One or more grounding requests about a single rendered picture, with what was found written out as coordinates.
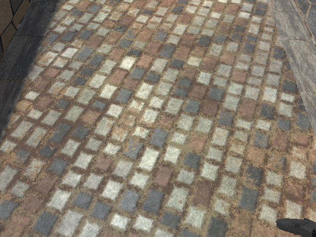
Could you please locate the right robot hand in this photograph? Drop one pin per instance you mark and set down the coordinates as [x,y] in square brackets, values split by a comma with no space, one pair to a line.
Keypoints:
[304,227]

